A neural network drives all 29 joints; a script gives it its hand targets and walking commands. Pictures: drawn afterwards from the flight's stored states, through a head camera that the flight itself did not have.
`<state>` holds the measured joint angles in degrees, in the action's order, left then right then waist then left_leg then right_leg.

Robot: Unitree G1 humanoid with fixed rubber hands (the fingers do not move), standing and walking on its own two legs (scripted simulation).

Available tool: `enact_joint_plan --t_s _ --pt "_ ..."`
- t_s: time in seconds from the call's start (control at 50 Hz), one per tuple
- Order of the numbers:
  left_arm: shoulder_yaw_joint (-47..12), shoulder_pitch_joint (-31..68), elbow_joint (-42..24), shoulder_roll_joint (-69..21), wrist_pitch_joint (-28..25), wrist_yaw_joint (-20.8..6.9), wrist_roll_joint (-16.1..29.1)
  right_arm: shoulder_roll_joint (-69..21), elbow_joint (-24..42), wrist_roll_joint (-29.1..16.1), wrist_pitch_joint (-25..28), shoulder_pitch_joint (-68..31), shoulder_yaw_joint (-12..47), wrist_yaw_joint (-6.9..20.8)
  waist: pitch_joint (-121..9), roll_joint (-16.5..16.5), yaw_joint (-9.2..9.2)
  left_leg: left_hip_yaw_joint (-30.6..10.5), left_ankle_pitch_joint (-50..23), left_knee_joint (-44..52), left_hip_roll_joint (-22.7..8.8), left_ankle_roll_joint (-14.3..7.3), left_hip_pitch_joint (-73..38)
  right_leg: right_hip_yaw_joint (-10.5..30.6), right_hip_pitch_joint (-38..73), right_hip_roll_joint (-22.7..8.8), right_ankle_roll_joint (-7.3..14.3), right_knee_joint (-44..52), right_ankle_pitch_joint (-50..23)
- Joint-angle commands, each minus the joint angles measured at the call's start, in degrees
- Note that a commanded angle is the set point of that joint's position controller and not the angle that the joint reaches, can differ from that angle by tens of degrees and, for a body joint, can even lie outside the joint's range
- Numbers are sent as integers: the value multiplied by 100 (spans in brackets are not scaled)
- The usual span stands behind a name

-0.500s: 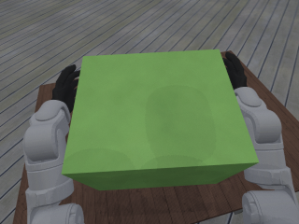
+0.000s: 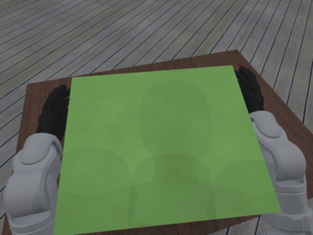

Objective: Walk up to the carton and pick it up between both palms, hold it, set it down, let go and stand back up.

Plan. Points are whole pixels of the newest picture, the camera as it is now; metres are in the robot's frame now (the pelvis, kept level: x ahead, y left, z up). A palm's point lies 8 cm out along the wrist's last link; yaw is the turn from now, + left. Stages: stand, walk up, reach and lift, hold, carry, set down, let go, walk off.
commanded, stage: hold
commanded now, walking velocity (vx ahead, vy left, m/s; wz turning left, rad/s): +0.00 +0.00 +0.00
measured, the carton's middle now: (159, 151) +0.26 -0.01 +0.12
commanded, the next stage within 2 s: set down in 1.06 s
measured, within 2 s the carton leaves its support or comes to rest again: neither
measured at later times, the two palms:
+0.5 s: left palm (47, 118) +0.30 +0.18 +0.20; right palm (258, 99) +0.31 -0.20 +0.20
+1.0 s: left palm (57, 106) +0.34 +0.19 +0.17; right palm (240, 94) +0.36 -0.20 +0.16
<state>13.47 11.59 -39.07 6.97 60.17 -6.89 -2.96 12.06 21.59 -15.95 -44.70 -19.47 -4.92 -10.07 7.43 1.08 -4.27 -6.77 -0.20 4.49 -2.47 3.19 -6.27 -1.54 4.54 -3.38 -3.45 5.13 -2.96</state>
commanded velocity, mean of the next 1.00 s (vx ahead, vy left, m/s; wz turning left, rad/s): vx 0.00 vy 0.00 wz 0.00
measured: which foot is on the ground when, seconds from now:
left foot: down 0.00-1.00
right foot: down 0.00-1.00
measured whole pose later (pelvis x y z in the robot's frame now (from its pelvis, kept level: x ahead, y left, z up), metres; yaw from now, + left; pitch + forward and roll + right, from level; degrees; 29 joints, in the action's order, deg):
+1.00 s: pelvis +0.00 +0.00 +0.00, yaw +0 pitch +2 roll +0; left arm 15.2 22.3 -21.5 6.7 53.8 -7.0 -2.9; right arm 13.6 5.6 -15.0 -42.1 -28.7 -4.7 -9.1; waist 2.5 -1.2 -3.3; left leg -6.8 1.6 0.3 -1.9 3.1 0.3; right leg -1.2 -0.3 -3.6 -3.5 4.2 -2.6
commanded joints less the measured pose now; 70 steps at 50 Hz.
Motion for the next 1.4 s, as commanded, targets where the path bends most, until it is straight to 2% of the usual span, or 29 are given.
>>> enact_joint_plan --t_s 0.0,0.08,0.14,0.2,0.26,0.34,0.4,0.46,0.52,0.58,0.68,0.78,0.88,1.04,1.06,1.12,1.16,1.22,1.28,1.38 --pt "-2491 2736 -1293 -1446 -234 -978 904 -1670 1535 -851 -8 -2220 2783 403 -3004 -255 30 787 -2536 -137 714 113 914 114 3105 773 -293 -684 -2455" --pt "-2215 3229 -706 -1437 -360 -999 751 -1629 1203 -713 3 -2609 2592 472 -2343 -37 115 820 -1088 199 642 -30 1552 114 2983 749 -308 -683 -1280" --pt "-1884 3713 132 -1408 -519 -1002 553 -1561 598 -493 61 -2975 2257 560 -1892 41 205 877 305 368 609 -159 2069 88 2598 742 -306 -708 -40" --pt "-1591 4195 850 -1377 -703 -973 350 -1521 -85 -305 167 -3299 1937 692 -1915 111 315 952 1041 281 659 -244 2307 64 2233 770 -294 -853 737" --pt "-1548 4823 1118 -1448 -930 -907 303 -1665 -434 -315 307 -3792 1845 821 -2377 105 396 972 1243 83 705 -269 2419 115 1996 766 -267 -1035 1087" --pt "-1736 5690 1272 -1627 -1196 -788 426 -1924 -674 -375 488 -4510 1805 928 -3224 -130 423 965 1342 -151 716 -264 2599 139 1802 774 -229 -1321 1141" --pt "-1630 5940 1861 -1606 -1268 -752 373 -1909 -1175 -216 539 -4735 1562 975 -3458 -199 436 1004 1420 -370 761 -247 2693 130 1489 774 -235 -1397 1384" --pt "-1280 5931 2647 -1473 -1274 -806 168 -1798 -1903 31 554 -4754 1186 1023 -3275 -149 445 1062 1354 -595 838 -219 2715 128 1105 760 -243 -1326 1718" --pt "-1074 6016 2980 -1474 -1340 -855 83 -1833 -2269 136 622 -4914 1025 1065 -3159 -105 447 1066 1040 -672 854 -190 2770 103 1033 775 -224 -1287 1602" --pt "-1216 6178 2831 -1689 -1470 -838 217 -2017 -2100 46 730 -5189 1185 1056 -3453 -137 432 1025 593 -625 809 -163 2824 90 1307 794 -195 -1315 1039" --pt "-1723 6109 2259 -2039 -1558 -730 568 -2302 -1268 -248 817 -5452 1697 908 -4227 -28 385 940 -295 -564 740 -121 2522 96 1755 751 -183 -1281 -59" --pt "-1896 5236 1628 -2088 -1286 -737 691 -2247 -730 -471 655 -4777 1996 687 -4360 71 266 869 -1393 -562 723 3 1825 66 2139 760 -185 -1162 -1270" --pt "-2208 4479 546 -2146 -893 -818 837 -2251 23 -689 478 -4130 2275 509 -4069 9 84 793 -2600 -663 729 155 1226 50 2476 773 -198 -1101 -2412" --pt "-2584 3690 -645 -1924 -454 -854 1011 -2106 1061 -833 306 -3475 2438 433 -3713 -250 -106 783 -3253 -776 768 168 756 46 2576 731 -279 -1097 -3058" --pt "-2785 3616 -592 -2293 -378 -868 1021 -2274 1026 -578 295 -3413 2352 519 -4031 -389 -241 840 -3466 -675 693 159 418 12 2454 678 -283 -910 -3018" --pt "-2844 3443 -829 -2255 -402 -844 1000 -1935 1068 -482 379 -3276 2230 681 -4333 -512 -298 812 -3951 -707 674 276 -29 -74 2200 739 -218 -639 -2995" --pt "-2830 3542 -892 -2225 -436 -784 960 -1848 1033 -453 457 -3352 2193 768 -4278 -523 -308 839 -3873 -679 671 292 -40 -100 2102 764 -208 -587 -2857" --pt "-2668 3672 -683 -2180 -459 -686 824 -1678 805 -395 544 -3523 2082 909 -4043 -396 -282 875 -3362 -510 674 252 126 -131 2019 799 -211 -542 -2453" --pt "-2351 3804 -125 -2116 -445 -636 623 -1504 352 -248 581 -3704 1883 1051 -3567 -229 -213 935 -2492 -247 661 172 485 -151 1985 818 -238 -489 -1791" --pt "-1588 4272 1172 -1936 -499 -618 208 -1354 -787 107 638 -4110 1471 1316 -2646 68 -36 1023 -711 226 616 -44 1290 -161 1893 791 -315 -452 -387"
